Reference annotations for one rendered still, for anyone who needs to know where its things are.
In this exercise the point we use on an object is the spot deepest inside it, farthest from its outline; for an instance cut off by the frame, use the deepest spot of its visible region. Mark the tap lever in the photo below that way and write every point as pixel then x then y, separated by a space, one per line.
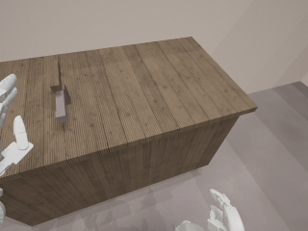
pixel 60 113

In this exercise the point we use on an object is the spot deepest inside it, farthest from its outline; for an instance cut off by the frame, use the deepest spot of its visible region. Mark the right robot hand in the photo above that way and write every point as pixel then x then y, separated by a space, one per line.
pixel 226 220

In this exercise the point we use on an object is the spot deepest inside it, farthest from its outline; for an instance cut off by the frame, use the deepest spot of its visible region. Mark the counter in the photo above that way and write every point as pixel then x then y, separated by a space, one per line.
pixel 138 114

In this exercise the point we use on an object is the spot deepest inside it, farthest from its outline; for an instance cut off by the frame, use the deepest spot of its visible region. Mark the left robot hand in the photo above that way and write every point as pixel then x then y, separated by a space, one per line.
pixel 16 151

